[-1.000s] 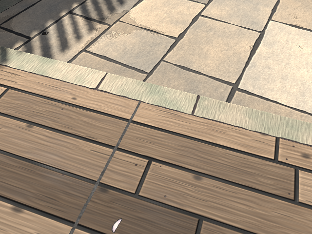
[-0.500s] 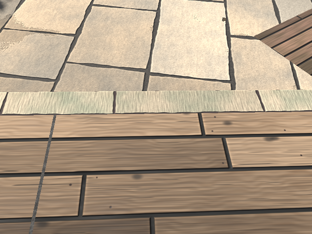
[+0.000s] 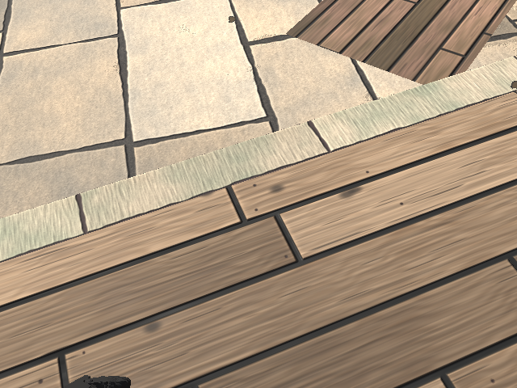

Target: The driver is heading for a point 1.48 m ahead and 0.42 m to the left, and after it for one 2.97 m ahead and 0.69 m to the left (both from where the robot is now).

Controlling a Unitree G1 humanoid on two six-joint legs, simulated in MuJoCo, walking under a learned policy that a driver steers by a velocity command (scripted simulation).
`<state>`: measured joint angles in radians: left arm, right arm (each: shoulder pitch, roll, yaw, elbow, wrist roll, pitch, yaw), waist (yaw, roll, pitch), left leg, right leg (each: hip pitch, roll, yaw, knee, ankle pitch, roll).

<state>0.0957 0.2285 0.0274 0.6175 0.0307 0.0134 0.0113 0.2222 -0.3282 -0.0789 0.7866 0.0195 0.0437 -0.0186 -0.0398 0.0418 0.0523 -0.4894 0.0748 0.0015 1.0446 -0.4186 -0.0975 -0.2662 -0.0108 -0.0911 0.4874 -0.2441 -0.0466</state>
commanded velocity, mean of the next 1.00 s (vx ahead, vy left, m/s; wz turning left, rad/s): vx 0.49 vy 0.00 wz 0.31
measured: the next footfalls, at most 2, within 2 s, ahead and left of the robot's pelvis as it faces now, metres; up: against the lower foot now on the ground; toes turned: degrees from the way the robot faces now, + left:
left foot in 0.32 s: +0.02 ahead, +0.14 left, +0.00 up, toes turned +20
right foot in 0.80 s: +0.45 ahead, +0.12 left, +0.00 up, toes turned +24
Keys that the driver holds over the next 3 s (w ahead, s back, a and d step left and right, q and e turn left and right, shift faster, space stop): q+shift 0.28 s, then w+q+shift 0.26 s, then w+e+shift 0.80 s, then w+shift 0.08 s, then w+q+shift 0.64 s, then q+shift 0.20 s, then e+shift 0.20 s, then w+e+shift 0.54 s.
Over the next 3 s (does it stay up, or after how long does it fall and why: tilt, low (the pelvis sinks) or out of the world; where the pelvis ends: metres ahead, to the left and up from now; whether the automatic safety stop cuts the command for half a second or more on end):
stays up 2.01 0.40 -0.15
